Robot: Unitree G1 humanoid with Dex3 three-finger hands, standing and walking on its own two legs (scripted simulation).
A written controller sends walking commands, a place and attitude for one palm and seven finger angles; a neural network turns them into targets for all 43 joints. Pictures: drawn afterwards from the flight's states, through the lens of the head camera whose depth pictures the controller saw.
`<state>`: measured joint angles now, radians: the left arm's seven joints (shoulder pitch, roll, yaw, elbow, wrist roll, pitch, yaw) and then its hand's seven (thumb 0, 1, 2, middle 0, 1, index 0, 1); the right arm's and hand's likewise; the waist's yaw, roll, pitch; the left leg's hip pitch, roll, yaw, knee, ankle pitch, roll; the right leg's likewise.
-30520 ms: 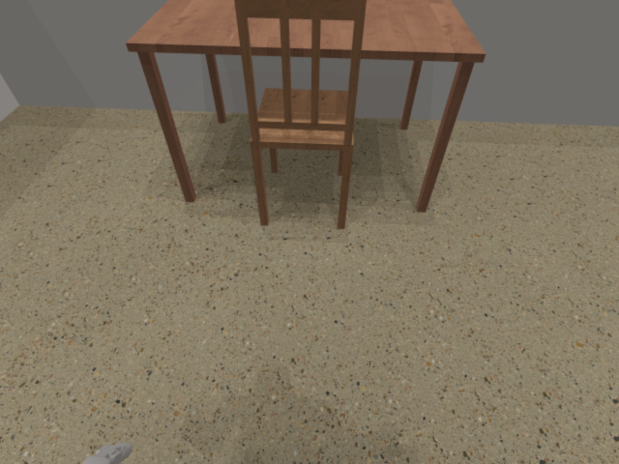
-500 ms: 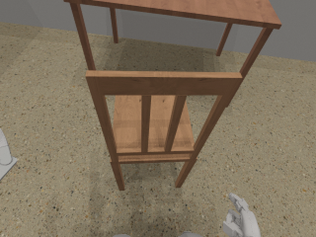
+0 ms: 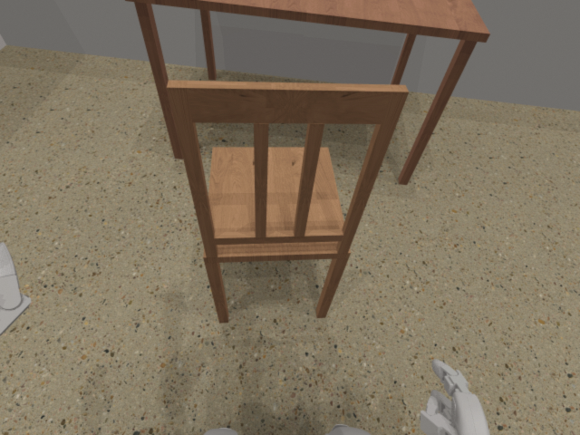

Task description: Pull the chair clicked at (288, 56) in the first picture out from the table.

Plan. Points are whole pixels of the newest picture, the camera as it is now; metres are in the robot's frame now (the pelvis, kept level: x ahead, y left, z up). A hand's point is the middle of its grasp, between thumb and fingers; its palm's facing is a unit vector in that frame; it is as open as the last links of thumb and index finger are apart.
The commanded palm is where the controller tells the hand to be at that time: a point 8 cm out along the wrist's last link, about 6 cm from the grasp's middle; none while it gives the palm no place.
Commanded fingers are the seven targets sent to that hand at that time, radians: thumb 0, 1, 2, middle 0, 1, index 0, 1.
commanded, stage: stop stepping back and stand still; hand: left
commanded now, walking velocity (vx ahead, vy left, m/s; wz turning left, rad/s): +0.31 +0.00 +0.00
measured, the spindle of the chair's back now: (260, 187) +0.56 +0.10 -0.06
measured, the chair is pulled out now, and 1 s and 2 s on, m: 0.63 0.63 0.63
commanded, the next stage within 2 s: let the arm hang, fingers relaxed in 1.54 s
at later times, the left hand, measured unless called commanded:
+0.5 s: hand out of the picture +0.12 +0.27 +0.20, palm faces +0.42 -0.78 -0.46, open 7.4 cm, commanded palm +0.05 +0.32 +0.18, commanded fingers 0.00 0.90 0.90 -0.20 -0.30 -0.20 -0.30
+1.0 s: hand out of the picture +0.10 +0.31 +0.20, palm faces +0.42 -0.73 -0.53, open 7.4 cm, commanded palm +0.03 +0.35 +0.18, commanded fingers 0.00 0.90 0.90 -0.20 -0.30 -0.20 -0.30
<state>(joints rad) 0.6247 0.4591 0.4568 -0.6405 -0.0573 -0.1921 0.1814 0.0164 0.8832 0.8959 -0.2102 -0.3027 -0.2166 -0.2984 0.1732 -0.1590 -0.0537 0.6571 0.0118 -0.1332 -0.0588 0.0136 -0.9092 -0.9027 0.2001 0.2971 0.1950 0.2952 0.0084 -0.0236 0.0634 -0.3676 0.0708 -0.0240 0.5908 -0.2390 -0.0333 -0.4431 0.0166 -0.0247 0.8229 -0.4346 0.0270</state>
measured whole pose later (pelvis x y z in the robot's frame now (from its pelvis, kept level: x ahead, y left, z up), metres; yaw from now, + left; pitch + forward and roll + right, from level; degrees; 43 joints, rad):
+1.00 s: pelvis -0.11 +0.05 +0.00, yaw +0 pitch +0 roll -2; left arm 0.56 0.51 0.50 -0.54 -0.04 -0.22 0.17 0.01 0.88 0.90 -0.21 -0.30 -0.21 -0.30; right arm 0.23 -0.17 0.00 0.62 0.02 -0.08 -0.03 0.01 -0.91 -0.90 0.20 0.30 0.20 0.30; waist -0.03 0.01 0.02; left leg -0.23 -0.02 0.02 0.56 -0.33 0.07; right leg -0.39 0.01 -0.06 0.77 -0.37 -0.01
